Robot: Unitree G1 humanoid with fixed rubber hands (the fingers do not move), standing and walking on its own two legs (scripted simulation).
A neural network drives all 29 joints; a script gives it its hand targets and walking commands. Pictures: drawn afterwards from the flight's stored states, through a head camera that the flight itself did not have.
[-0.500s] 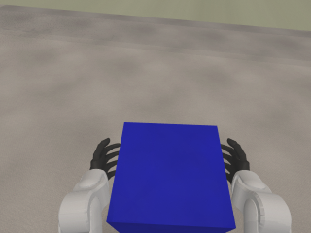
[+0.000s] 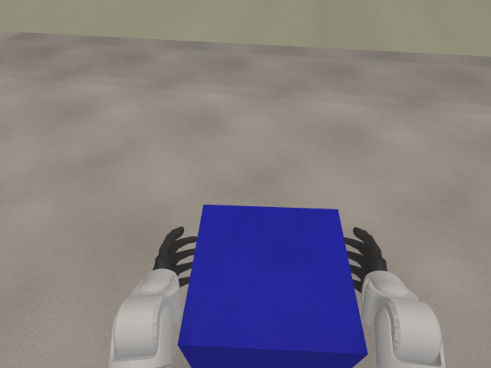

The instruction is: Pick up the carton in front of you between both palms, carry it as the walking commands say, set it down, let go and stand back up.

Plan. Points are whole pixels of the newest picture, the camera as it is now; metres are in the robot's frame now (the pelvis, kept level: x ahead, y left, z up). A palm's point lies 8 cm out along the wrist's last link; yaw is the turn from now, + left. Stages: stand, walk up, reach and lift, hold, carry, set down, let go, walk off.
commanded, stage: carry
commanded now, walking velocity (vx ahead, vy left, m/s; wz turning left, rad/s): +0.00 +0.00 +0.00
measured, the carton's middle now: (266, 302) +0.23 +0.00 -0.01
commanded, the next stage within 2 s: hold in 1.16 s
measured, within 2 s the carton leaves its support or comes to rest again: neither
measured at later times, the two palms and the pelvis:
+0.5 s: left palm (178, 282) +0.25 +0.14 +0.03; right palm (368, 285) +0.25 -0.16 +0.03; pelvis -0.04 -0.01 +0.00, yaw +0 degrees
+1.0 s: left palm (178, 285) +0.24 +0.14 +0.04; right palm (375, 289) +0.24 -0.16 +0.04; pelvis -0.05 -0.01 +0.00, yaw +0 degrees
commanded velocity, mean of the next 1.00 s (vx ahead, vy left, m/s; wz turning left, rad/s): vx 0.00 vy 0.00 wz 0.00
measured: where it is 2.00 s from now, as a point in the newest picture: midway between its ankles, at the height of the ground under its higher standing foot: outside the picture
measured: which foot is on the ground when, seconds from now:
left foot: down 0.00-1.00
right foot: down 0.00-1.00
